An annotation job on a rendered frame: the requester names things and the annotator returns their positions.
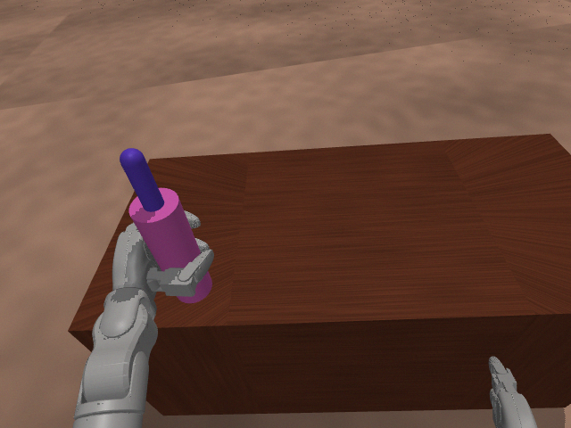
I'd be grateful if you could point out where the right robot hand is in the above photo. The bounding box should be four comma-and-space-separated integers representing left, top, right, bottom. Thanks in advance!
489, 356, 538, 428

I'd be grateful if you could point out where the bottle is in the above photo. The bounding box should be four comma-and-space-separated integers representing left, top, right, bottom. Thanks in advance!
120, 148, 212, 303

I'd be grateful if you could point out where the left robot arm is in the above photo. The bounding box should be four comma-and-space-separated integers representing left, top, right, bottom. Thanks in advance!
72, 287, 158, 428

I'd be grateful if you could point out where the left robot hand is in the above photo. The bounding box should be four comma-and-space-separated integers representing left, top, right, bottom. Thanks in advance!
112, 210, 214, 299

